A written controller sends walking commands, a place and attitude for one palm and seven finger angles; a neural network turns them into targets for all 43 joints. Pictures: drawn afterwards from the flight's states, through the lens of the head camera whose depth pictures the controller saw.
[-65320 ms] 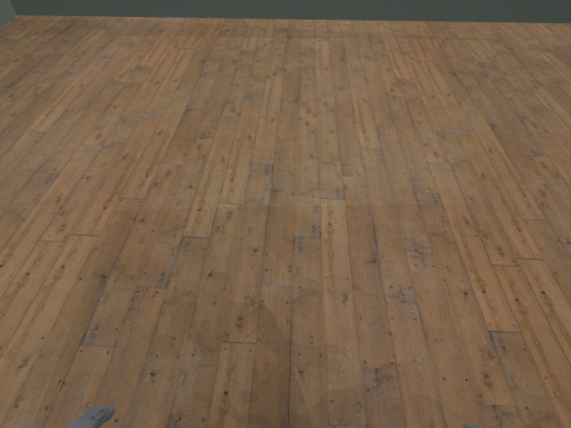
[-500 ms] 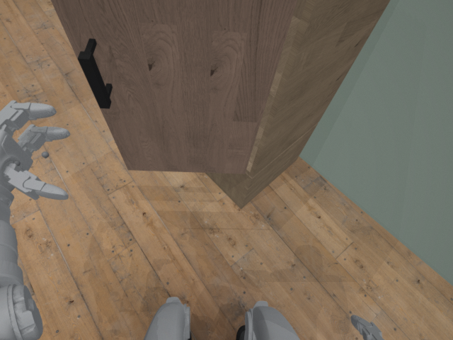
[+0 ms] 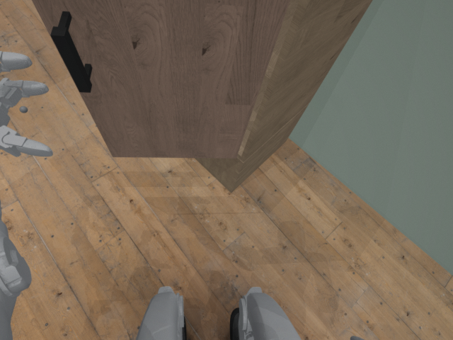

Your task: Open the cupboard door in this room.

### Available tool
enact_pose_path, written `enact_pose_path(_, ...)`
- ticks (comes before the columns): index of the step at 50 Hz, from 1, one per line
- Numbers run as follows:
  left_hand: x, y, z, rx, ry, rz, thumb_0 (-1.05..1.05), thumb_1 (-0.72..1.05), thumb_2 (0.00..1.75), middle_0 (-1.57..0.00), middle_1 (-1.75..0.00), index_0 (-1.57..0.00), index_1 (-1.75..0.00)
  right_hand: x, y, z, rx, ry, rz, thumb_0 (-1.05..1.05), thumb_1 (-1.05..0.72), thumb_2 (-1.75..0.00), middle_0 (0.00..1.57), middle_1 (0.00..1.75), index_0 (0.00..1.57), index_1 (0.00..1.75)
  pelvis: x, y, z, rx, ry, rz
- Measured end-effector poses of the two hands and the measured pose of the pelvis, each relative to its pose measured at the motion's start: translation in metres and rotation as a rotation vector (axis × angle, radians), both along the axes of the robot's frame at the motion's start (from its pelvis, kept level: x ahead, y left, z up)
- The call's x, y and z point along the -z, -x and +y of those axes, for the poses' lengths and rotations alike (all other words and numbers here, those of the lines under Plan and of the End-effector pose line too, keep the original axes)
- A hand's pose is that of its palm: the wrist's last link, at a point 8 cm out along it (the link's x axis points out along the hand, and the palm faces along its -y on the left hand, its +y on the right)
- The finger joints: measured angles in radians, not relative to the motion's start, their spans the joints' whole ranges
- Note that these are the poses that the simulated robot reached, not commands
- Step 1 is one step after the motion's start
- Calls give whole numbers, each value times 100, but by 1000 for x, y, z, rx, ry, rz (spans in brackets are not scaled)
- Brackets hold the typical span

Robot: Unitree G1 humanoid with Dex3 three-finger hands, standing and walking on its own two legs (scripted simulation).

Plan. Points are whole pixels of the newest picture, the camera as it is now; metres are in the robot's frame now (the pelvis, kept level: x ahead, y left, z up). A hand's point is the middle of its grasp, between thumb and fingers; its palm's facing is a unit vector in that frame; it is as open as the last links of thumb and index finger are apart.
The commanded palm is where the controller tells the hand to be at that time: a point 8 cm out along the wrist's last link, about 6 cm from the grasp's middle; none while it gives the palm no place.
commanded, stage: move the hooked fingers beside the handle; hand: left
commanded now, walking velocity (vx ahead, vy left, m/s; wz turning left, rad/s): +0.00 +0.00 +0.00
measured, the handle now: (76, 54) +0.58 +0.26 +0.07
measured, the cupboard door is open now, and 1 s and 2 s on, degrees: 47 47 47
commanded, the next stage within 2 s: slide the fingers in behind the handle in 1.12 s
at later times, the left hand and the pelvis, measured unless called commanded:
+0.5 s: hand (35, 86) +0.51 +0.31 +0.06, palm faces +0.02 -1.00 -0.03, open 14.0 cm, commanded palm +0.50 +0.34 +0.06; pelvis +0.00 +0.00 -0.01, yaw -2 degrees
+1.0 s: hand (28, 91) +0.49 +0.31 +0.07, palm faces +0.03 -1.00 +0.00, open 14.0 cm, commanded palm +0.49 +0.34 +0.06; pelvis +0.00 +0.00 -0.01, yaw -1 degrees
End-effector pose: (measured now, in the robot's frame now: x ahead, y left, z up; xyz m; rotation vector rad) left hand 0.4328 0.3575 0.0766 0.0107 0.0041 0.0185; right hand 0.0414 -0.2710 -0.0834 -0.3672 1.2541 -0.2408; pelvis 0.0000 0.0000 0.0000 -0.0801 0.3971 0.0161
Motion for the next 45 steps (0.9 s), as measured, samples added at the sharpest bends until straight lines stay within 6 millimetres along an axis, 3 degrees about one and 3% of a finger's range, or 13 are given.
enact_pose_path(20, 5, -57, 5, -4, 0, 56, -1, -50, 30, -30, -120, -29, -120, 7, 41, -2, 67, 32, 131, 1, -90, -90, 21, 30, 21, 30, 16, 4, -2, 11, 24, 79)
enact_pose_path(29, 9, -53, 6, -21, 3, 34, -1, -50, 30, -30, -120, -30, -120, 7, 46, 7, 86, -6, 159, 1, -90, -90, 21, 30, 21, 30, 13, 0, 0, 22, 24, 81)
enact_pose_path(36, 0, -44, 12, -24, -11, 46, -1, -50, 30, -30, -120, -30, -120, 2, 36, 9, 79, -14, 132, 1, -90, -90, 21, 30, 21, 30, 7, -4, 0, 16, 26, 61)
enact_pose_path(45, 4, -38, 7, -7, 2, 37, -1, -50, 30, -30, -120, -30, -120, -1, 21, 3, 44, 12, 95, 0, -90, -90, 21, 30, 21, 30, 6, -2, 1, 6, 25, 50)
